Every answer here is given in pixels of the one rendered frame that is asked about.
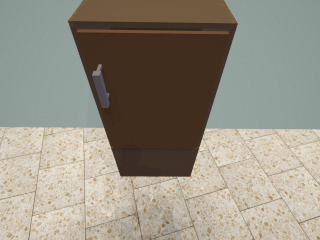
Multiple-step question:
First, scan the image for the handle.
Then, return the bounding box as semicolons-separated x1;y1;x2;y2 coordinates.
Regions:
92;64;110;108

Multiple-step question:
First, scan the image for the cupboard door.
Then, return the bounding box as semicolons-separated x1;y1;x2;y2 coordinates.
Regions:
76;29;230;148

